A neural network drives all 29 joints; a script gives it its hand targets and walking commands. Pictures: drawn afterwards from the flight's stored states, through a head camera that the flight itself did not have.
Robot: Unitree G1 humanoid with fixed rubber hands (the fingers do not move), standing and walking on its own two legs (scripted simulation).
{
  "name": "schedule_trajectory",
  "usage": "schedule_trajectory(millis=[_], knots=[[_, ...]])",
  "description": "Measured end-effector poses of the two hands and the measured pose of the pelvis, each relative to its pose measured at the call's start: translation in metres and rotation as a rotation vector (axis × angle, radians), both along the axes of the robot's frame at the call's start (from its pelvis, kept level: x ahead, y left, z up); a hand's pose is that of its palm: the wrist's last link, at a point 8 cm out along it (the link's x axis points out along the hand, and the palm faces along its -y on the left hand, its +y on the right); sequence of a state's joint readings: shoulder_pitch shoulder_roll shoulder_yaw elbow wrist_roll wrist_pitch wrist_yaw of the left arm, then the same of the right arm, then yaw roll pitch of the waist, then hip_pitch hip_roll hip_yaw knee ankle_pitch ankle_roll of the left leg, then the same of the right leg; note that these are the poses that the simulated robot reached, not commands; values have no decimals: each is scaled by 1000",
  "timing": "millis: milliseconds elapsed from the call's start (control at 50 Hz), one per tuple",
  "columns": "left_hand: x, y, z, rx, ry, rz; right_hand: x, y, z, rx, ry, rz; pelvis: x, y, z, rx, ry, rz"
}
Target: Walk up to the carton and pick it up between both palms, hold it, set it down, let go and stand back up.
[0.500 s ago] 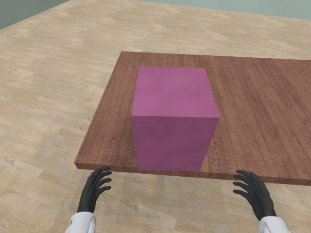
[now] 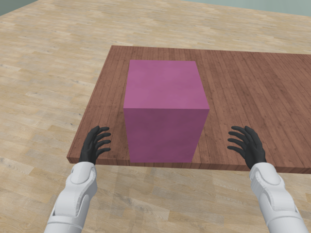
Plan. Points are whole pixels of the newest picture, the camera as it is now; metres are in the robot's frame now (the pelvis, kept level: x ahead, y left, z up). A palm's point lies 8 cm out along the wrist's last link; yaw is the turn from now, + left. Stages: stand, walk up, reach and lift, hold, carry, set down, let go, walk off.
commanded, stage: reach and lift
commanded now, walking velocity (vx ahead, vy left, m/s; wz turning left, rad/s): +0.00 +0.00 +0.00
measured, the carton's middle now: (161, 113) +0.47 -0.01 +0.04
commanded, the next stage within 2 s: none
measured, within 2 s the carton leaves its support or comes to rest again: neither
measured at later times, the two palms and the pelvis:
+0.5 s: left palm (89, 122) +0.37 +0.18 +0.11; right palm (247, 120) +0.39 -0.23 +0.11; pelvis +0.00 +0.00 +0.00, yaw +2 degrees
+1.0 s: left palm (91, 92) +0.43 +0.18 +0.16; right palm (246, 91) +0.45 -0.23 +0.16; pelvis +0.00 +0.00 +0.00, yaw +2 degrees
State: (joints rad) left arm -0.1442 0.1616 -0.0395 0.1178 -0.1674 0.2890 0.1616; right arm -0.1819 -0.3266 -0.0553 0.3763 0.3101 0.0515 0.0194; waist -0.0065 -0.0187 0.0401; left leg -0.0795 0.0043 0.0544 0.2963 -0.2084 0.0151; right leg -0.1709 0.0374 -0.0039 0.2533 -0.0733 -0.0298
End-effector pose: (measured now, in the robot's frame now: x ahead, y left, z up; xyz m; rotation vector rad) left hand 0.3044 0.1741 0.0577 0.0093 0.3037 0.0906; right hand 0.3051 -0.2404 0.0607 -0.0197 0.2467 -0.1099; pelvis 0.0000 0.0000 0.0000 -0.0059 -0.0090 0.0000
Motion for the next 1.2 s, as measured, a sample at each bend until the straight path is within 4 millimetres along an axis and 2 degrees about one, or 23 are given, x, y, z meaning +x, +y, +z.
schedule_trajectory(millis=[240, 480, 760, 1200], knots=[[32, 1, 21, 1, 40, -4, 36, 6, 17, 21, 9, 9, -4, 0, -1, 4, 38, -2], [67, 4, 53, 7, 17, -16, 78, 9, 48, 18, -5, 1, 1, -2, -1, -1, 98, 26], [101, 2, 74, 5, 11, -16, 112, 5, 77, 22, 7, -6, 3, -4, -2, -4, 170, 38], [150, 1, 123, 13, -23, 15, 161, 16, 119, 29, 10, -13, -2, -6, -7, -6, 298, 50]])
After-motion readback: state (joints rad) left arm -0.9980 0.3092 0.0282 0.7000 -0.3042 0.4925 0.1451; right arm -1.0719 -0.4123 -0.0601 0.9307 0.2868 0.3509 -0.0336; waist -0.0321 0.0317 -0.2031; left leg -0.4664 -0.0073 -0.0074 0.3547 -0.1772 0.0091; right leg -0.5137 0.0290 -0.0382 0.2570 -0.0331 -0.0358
